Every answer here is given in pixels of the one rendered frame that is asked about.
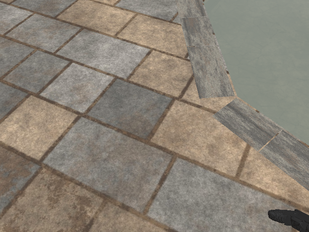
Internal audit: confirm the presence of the right robot hand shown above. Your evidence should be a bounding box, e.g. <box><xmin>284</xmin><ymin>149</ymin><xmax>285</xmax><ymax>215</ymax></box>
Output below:
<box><xmin>267</xmin><ymin>209</ymin><xmax>309</xmax><ymax>232</ymax></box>

